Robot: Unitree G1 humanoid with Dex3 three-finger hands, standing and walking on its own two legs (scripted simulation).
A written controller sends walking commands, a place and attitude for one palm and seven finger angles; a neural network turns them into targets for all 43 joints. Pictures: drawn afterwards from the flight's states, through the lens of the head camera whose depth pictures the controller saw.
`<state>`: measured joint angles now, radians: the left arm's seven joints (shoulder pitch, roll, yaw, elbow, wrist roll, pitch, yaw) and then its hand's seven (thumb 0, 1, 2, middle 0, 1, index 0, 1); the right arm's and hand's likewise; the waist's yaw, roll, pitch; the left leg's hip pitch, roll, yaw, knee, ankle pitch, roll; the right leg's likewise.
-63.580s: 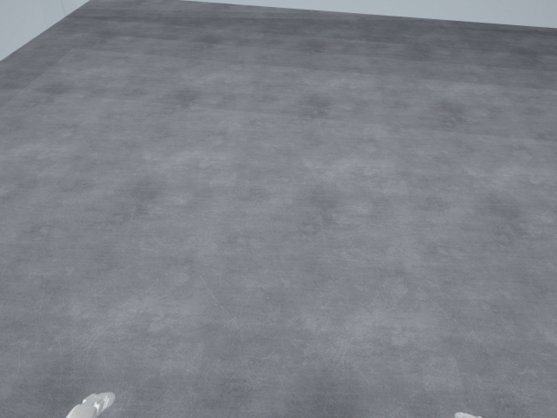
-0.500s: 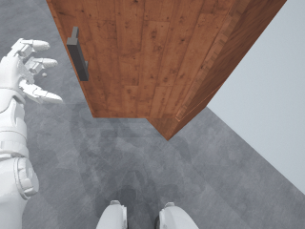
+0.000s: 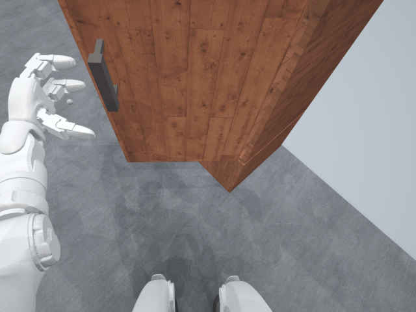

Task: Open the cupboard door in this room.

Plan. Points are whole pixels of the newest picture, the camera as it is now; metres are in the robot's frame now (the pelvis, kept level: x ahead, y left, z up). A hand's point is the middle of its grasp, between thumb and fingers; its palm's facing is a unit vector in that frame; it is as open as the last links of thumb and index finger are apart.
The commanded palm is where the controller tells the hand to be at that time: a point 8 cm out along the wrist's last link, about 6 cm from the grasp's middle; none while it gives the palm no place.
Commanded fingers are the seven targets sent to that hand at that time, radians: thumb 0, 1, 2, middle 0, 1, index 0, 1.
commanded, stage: slide the fingers in behind the handle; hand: left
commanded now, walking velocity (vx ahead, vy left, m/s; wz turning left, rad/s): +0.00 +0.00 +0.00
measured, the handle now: (106, 77) +0.54 +0.17 +0.07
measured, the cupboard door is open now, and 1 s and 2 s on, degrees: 50 50 50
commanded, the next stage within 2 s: close the thumb around the handle in 1.46 s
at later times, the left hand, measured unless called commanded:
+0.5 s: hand (85, 104) +0.48 +0.20 +0.07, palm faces +0.00 -1.00 +0.00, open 14.0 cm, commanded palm +0.46 +0.24 +0.07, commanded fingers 0.00 -0.50 0.30 -0.30 -1.20 -0.30 -1.20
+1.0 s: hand (108, 103) +0.48 +0.17 +0.07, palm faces -0.01 -1.00 +0.00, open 14.0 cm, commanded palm +0.46 +0.21 +0.07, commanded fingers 0.00 -0.50 0.30 -0.30 -1.20 -0.30 -1.20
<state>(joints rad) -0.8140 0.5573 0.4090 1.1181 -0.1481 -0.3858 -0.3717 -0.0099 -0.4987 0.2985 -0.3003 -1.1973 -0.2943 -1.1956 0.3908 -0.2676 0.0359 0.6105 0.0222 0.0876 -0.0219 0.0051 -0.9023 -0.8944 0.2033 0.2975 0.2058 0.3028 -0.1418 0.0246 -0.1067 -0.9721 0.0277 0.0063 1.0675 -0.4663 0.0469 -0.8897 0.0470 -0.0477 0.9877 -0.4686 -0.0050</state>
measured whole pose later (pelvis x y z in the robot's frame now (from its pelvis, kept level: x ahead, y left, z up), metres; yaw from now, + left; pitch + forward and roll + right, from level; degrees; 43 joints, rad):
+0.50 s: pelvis +0.00 -0.01 +0.00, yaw +0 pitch +21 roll -3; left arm -0.81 0.51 0.38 1.12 -0.15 -0.40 -0.33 -0.01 -0.50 0.30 -0.30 -1.20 -0.29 -1.20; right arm 0.37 -0.27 0.03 0.61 0.02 0.07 -0.02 0.01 -0.90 -0.89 0.20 0.30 0.20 0.30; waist -0.14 0.02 -0.11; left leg -0.97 0.03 0.00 1.07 -0.46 0.03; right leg -0.89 0.05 -0.05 1.00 -0.47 -0.02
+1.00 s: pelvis +0.01 -0.01 +0.00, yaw +0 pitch +21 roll -3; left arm -0.79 0.39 0.31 1.07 -0.13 -0.41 -0.22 -0.01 -0.50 0.30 -0.30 -1.20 -0.29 -1.20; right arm 0.38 -0.25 0.02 0.62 0.01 0.07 0.01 0.01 -0.90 -0.89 0.20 0.30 0.20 0.30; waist -0.13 0.03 -0.12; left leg -0.95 0.03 0.01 1.06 -0.47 0.03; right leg -0.87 0.05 -0.05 1.00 -0.49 -0.02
